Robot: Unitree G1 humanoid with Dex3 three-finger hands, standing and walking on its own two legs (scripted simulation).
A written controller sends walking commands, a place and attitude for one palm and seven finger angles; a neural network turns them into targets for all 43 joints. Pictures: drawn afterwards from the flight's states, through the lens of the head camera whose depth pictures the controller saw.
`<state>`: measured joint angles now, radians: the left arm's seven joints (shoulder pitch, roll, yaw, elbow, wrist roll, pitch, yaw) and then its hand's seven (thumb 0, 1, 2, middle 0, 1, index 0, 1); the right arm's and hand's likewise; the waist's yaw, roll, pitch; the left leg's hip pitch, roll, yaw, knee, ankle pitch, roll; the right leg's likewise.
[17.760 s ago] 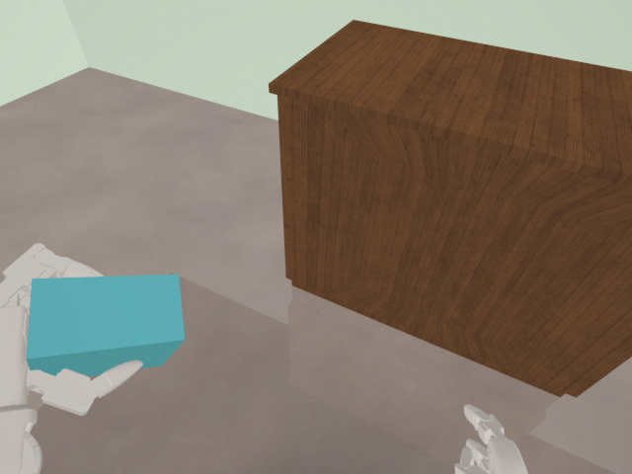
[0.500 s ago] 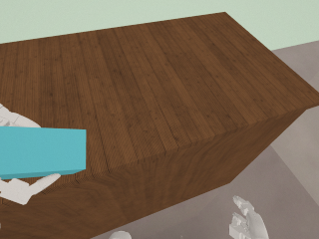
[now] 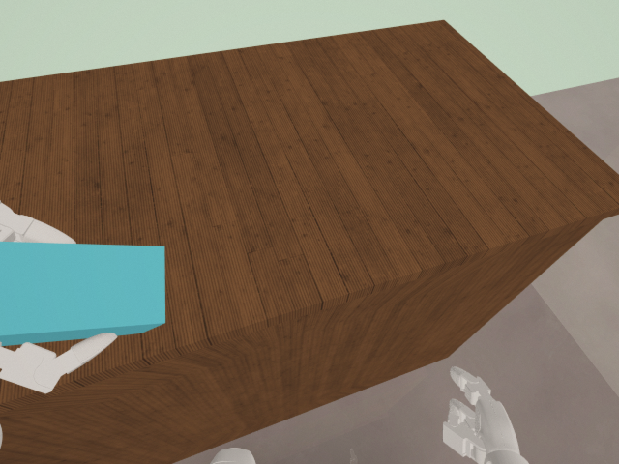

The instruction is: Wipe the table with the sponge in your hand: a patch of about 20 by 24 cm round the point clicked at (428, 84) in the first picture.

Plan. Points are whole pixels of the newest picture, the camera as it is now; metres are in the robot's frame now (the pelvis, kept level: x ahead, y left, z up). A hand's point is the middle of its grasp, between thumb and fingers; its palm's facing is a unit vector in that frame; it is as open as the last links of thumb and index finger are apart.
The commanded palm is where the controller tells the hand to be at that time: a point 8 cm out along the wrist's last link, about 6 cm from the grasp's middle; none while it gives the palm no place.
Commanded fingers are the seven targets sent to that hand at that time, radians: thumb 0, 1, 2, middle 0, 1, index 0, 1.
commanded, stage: shuffle to correct the standing spot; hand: left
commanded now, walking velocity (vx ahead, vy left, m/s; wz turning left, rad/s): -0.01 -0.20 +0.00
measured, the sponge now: (105, 296) +0.23 +0.21 +0.16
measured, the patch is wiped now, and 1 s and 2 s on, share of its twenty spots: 0.00 0.00 0.00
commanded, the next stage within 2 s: none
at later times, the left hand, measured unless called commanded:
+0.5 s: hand (49, 298) +0.22 +0.24 +0.18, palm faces +0.34 -0.83 -0.43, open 10.7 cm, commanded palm +0.15 +0.28 +0.19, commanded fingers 0.00 0.10 1.30 -1.20 -1.60 -1.20 -1.60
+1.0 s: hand (44, 300) +0.22 +0.24 +0.18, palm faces +0.33 -0.84 -0.42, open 10.7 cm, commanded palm +0.15 +0.28 +0.19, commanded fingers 0.00 0.10 1.30 -1.20 -1.60 -1.20 -1.60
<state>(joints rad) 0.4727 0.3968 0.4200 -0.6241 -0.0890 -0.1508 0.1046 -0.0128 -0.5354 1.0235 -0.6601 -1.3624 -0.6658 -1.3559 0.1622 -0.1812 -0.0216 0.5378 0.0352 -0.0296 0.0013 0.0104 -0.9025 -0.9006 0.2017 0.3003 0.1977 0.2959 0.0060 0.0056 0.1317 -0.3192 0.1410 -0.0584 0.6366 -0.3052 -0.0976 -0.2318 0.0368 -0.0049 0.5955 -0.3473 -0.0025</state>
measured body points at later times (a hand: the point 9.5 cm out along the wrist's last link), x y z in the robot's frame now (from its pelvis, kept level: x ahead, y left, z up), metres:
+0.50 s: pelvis -0.01 +0.00 +0.00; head +0.05 +0.01 +0.45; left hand +0.19 +0.28 +0.20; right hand +0.16 -0.23 -0.09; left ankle +0.02 +0.18 -0.72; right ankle -0.02 -0.12 -0.72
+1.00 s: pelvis -0.01 +0.00 +0.00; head +0.05 +0.02 +0.45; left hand +0.19 +0.28 +0.20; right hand +0.17 -0.22 -0.08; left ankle +0.02 +0.18 -0.72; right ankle -0.02 -0.12 -0.72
